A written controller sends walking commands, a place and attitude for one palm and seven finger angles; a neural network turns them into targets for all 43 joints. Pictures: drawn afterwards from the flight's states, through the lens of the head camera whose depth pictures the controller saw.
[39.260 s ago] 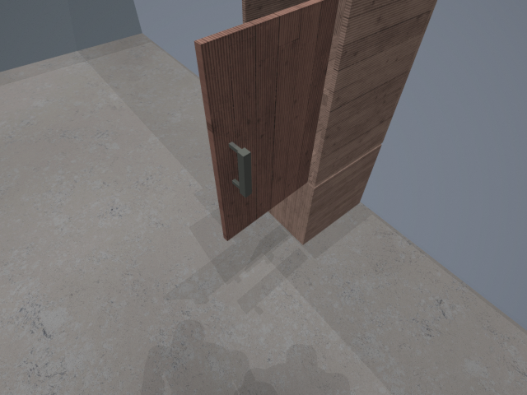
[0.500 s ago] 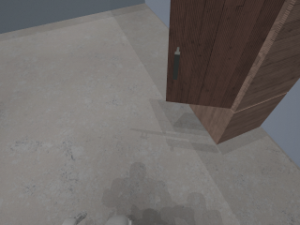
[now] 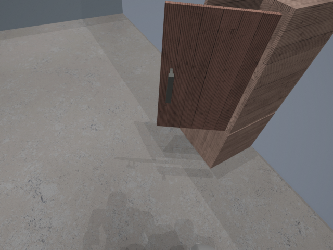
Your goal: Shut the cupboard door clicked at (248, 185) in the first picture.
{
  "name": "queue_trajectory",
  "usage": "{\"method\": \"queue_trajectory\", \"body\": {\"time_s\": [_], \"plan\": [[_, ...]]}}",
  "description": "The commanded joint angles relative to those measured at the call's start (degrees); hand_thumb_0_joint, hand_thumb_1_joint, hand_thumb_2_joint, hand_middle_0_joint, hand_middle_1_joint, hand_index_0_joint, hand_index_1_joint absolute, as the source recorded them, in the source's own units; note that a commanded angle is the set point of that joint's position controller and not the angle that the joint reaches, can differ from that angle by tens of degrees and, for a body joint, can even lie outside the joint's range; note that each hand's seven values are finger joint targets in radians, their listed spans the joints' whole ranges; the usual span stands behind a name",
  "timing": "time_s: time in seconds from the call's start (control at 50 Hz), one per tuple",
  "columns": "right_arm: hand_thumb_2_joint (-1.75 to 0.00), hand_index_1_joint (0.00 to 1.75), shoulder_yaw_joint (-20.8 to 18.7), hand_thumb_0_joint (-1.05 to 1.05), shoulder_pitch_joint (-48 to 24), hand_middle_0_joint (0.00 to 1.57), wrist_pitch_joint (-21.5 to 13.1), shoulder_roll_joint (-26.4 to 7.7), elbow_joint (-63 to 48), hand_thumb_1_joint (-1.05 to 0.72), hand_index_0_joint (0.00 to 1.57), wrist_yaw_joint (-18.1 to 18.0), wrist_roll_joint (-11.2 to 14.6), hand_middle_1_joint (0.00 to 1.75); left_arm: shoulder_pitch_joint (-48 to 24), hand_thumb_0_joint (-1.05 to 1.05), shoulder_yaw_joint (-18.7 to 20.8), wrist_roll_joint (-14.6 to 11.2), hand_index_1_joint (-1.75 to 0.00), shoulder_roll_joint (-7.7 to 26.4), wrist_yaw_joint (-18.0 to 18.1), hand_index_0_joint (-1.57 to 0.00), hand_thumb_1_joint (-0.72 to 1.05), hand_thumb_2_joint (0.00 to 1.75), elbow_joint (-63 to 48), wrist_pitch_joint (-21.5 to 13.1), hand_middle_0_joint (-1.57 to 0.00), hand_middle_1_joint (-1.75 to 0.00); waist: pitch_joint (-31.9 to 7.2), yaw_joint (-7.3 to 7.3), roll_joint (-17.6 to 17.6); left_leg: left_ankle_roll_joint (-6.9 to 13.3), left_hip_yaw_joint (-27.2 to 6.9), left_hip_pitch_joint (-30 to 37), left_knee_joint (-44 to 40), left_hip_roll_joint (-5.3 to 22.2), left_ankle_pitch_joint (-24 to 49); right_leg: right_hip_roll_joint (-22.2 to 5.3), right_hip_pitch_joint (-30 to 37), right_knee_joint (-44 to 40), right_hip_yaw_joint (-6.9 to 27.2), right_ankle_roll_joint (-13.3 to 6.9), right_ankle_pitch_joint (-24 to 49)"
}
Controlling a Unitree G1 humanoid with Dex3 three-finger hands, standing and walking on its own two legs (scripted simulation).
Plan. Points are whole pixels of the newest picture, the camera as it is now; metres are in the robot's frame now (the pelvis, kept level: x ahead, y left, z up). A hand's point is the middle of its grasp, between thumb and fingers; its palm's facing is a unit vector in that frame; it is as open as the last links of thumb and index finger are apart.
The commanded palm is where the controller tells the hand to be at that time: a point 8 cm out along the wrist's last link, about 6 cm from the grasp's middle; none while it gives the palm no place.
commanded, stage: take the last steps up to it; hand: left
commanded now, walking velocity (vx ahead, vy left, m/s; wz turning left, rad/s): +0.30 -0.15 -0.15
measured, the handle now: (169, 86) +0.72 +0.02 -0.06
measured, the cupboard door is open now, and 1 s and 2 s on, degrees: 58 58 58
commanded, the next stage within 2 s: come to a stop and stand still in 0.50 s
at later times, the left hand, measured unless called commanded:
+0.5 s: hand (137, 243) +0.17 +0.08 -0.19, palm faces +0.01 -0.99 -0.16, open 7.2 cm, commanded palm none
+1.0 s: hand (159, 202) +0.29 +0.03 -0.18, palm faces +0.02 -0.97 -0.25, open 7.3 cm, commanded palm none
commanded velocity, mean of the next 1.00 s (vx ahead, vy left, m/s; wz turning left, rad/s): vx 0.03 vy -0.01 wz -0.01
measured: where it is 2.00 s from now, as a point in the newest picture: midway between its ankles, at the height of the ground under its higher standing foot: outside the picture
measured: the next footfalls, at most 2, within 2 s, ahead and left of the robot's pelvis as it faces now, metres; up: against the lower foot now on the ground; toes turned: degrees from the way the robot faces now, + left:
right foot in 0.20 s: +0.13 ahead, -0.19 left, +0.00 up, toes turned -8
left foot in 0.54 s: +0.25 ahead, -0.01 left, +0.00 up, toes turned +7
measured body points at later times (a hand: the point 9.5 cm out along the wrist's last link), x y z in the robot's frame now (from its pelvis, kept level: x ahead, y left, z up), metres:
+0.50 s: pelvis +0.14 -0.10 -0.01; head +0.15 -0.08 +0.44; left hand +0.17 +0.13 -0.17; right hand +0.19 -0.34 -0.15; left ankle +0.20 +0.00 -0.73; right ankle +0.09 -0.18 -0.75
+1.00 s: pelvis +0.23 -0.16 -0.01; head +0.28 -0.18 +0.44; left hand +0.29 +0.08 -0.16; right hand +0.28 -0.41 -0.17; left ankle +0.17 -0.04 -0.69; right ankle +0.24 -0.27 -0.75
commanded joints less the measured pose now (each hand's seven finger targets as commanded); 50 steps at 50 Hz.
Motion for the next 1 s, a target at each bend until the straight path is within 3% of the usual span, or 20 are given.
{"method": "queue_trajectory", "body": {"time_s": [0.0,0.08,0.14,0.16,0.18,0.22,0.26,0.3,0.42,0.48,0.5,0.54,0.56,0.62,0.68,0.76,0.84,0.86,0.9,0.98], "plan": [[-0.90,0.30,-3.7,0.00,6.1,0.20,-0.7,-13.0,0.1,-0.90,0.20,-0.4,-0.2,0.30,-9.4,0.00,-0.5,-0.1,-0.30,0.5,-0.8,-0.20,0.90,0.90,-6.6,-1.8,-0.20,-0.30,3.1,-3.25,12.1,6.7,-6.9,3.2,-10.2,14.4,7.8,-2.4,-5.0,-10.2,-1.7,-0.1,2.3],[-0.90,0.30,-4.2,0.00,4.3,0.20,-0.5,-14.4,0.9,-0.90,0.20,0.0,-0.3,0.30,-9.2,0.00,-0.4,-0.1,-0.30,1.3,-1.1,-0.20,0.90,0.90,-5.7,-2.4,-0.20,-0.30,2.9,-2.55,14.2,6.0,-5.8,-1.6,-8.0,14.7,5.4,-1.0,5.1,-19.6,-4.3,-1.1,2.1],[-0.90,0.30,-4.0,0.00,1.7,0.20,-0.3,-13.5,1.1,-0.90,0.20,0.6,0.3,0.30,4.6,0.00,0.8,0.0,-0.30,5.2,-0.4,-0.20,0.90,0.90,-0.8,-3.7,-0.20,-0.30,-3.1,4.56,4.2,2.0,0.1,-10.5,8.5,8.6,7.1,1.4,29.0,-32.8,-4.8,-3.5,5.4],[-0.90,0.30,-3.1,0.00,1.0,0.20,-0.5,-9.6,-0.2,-0.90,0.20,1.2,1.3,0.30,13.0,0.00,2.1,0.2,-0.30,11.0,0.6,-0.20,0.90,0.90,1.8,-4.6,-0.20,-0.30,-8.1,8.13,-9.8,-0.4,5.3,-22.9,24.8,2.4,-1.7,-10.9,42.0,-38.5,10.3,-8.3,-4.0],[-0.90,0.30,-2.2,0.00,-3.0,0.20,-0.5,-7.2,-2.9,-0.90,0.20,1.0,1.6,0.30,16.3,0.00,2.2,-0.6,-0.30,14.1,1.5,-0.20,0.90,0.90,3.1,-4.7,-0.20,-0.30,-7.8,9.02,-15.8,-0.5,0.9,-30.7,39.1,-2.4,-22.8,-20.2,41.0,-44.5,24.5,-12.8,-0.4],[-0.90,0.30,-3.0,0.00,-4.8,0.20,0.2,-8.5,-2.4,-0.90,0.20,0.6,1.5,0.30,8.6,0.00,1.3,-0.8,-0.30,10.1,2.8,-0.20,0.90,0.90,1.7,-4.5,-0.20,-0.30,-2.7,5.48,-11.8,0.2,-6.2,-31.7,47.3,1.7,-15.9,-19.4,29.8,-47.3,22.6,-15.3,-4.7],[-0.90,0.30,-2.7,0.00,-1.8,0.20,0.7,-7.2,-0.2,-0.90,0.20,1.1,0.7,0.30,0.6,0.00,-0.4,-0.6,-0.30,4.8,3.2,-0.20,0.90,0.90,-0.3,-4.9,-0.20,-0.30,-0.3,0.78,-5.8,-0.5,-5.8,-25.8,42.7,3.3,-9.4,-14.6,21.1,-46.2,10.2,-13.8,1.4],[-0.90,0.30,-2.3,0.00,0.9,0.20,1.5,-5.2,0.8,-0.90,0.20,1.4,0.4,0.30,-0.7,0.00,-1.1,-0.5,-0.30,3.2,3.3,-0.20,0.90,0.90,-0.2,-5.7,-0.20,-0.30,-0.1,-1.39,-4.9,-1.0,-3.9,-21.0,37.2,2.3,-6.4,-12.6,16.7,-46.7,4.9,-13.2,7.6],[-0.90,0.30,-1.9,0.00,-1.4,0.20,1.0,-3.6,-0.8,-0.90,0.20,1.8,0.5,0.30,1.5,0.00,-1.2,-0.3,-0.30,3.3,3.3,-0.20,0.90,0.90,2.3,-6.3,-0.20,-0.30,1.8,-1.60,-2.9,-0.6,-2.2,-15.1,18.7,0.0,-2.3,-12.6,16.7,-46.2,5.8,-14.3,8.9],[-0.90,0.30,-1.8,0.00,2.1,0.20,0.0,-4.9,0.8,-0.90,0.20,1.4,0.4,0.30,1.3,0.00,-1.3,-1.0,-0.30,2.9,3.2,-0.20,0.90,0.90,2.8,-5.9,-0.20,-0.30,1.1,-3.57,-1.0,-0.2,-1.5,-3.9,7.5,-1.5,6.2,-9.5,14.3,-39.3,3.8,-11.4,7.7],[-0.90,0.30,-2.1,0.00,4.9,0.20,-0.6,-7.2,1.7,-0.90,0.20,1.2,0.2,0.30,2.9,0.00,-1.5,-1.2,-0.30,1.3,3.1,-0.20,0.90,0.90,2.9,-5.7,-0.20,-0.30,-0.9,-4.00,5.1,1.3,-6.7,2.7,4.1,1.4,10.0,-6.0,10.6,-31.7,1.8,-9.1,6.2],[-0.90,0.30,-3.6,0.00,11.0,0.20,-0.3,-14.5,2.4,-0.90,0.20,0.2,-0.7,0.30,3.1,0.00,-2.0,-1.0,-0.30,-0.3,2.8,-0.20,0.90,0.90,0.5,-5.3,-0.20,-0.30,-1.0,-5.82,18.2,11.4,-32.1,9.3,-7.5,19.9,7.8,2.8,-3.2,-7.0,-4.2,-4.6,-15.0],[-0.90,0.30,-3.4,0.00,10.0,0.20,0.0,-14.4,2.2,-0.90,0.20,-0.4,-0.3,0.30,1.3,0.00,-1.7,-0.4,-0.30,1.1,2.9,-0.20,0.90,0.90,0.0,-4.8,-0.20,-0.30,-0.9,-5.53,17.8,12.0,-32.2,6.8,-8.7,20.8,8.5,0.7,-5.4,2.0,0.7,-4.3,-14.4],[-0.90,0.30,-1.1,0.00,0.5,0.20,-0.9,-7.7,-0.3,-0.90,0.20,-1.1,0.4,0.30,1.2,0.00,-1.7,-0.7,-0.30,-0.9,2.8,-0.20,0.90,0.90,1.0,-4.6,-0.20,-0.30,1.4,-0.37,7.8,10.3,-17.3,-1.7,-6.3,14.3,30.3,-3.0,0.0,-0.5,2.9,-2.0,-5.8],[-0.90,0.30,-1.2,0.00,-3.1,0.20,-0.4,-8.5,-0.1,-0.90,0.20,-1.3,0.8,0.30,4.5,0.00,-2.5,-1.1,-0.30,-2.8,3.8,-0.20,0.90,0.90,2.4,-3.3,-0.20,-0.30,-6.2,0.59,8.8,8.6,-7.4,2.4,-0.5,10.2,46.4,-1.2,10.4,-16.7,-0.6,-0.6,-2.0],[-0.90,0.30,-2.6,0.00,-6.2,0.20,1.6,-9.2,0.5,-0.90,0.20,-0.9,1.7,0.30,6.7,0.00,-1.7,-0.5,-0.30,0.6,4.1,-0.20,0.90,0.90,2.5,-2.7,-0.20,-0.30,-3.3,2.16,7.8,4.4,-5.1,-3.4,3.3,5.7,26.5,-1.1,17.2,-29.8,-0.4,-1.4,16.0],[-0.90,0.30,-3.1,0.00,-3.4,0.20,4.1,-4.8,-0.1,-0.90,0.20,0.2,2.0,0.30,3.7,0.00,-0.6,-0.1,-0.30,7.6,4.6,-0.20,0.90,0.90,0.8,-3.3,-0.20,-0.30,-2.0,0.44,-8.8,-0.8,-1.4,-8.1,17.5,-5.1,-7.3,-16.4,15.4,-36.6,15.1,-10.4,37.9],[-0.90,0.30,-3.1,0.00,-4.3,0.20,4.4,-5.3,-0.5,-0.90,0.20,0.2,1.8,0.30,4.2,0.00,-0.6,-0.2,-0.30,7.5,4.8,-0.20,0.90,0.90,1.1,-3.6,-0.20,-0.30,-2.9,1.75,-11.6,-0.9,-3.4,-11.3,24.1,-5.3,-15.9,-18.1,18.6,-36.8,16.2,-12.7,48.3],[-0.90,0.30,-3.1,0.00,-5.8,0.20,4.3,-6.3,-1.0,-0.90,0.20,-0.1,2.1,0.30,4.4,0.00,-0.2,0.0,-0.30,7.2,5.6,-0.20,0.90,0.90,1.2,-3.6,-0.20,-0.30,-5.2,2.75,-11.5,-1.0,-8.1,-17.5,34.0,-5.8,-19.1,-19.1,26.1,-33.6,16.0,-15.1,60.2],[-0.90,0.30,-2.8,0.00,-8.3,0.20,4.6,-6.3,-2.3,-0.90,0.20,0.4,1.9,0.30,3.8,0.00,0.6,-0.1,-0.30,7.8,6.2,-0.20,0.90,0.90,-0.3,-3.2,-0.20,-0.30,-8.0,3.59,-8.4,-2.2,-9.1,-20.6,35.1,-6.3,-15.5,-18.1,31.0,-33.1,12.2,-14.1,57.2]]}}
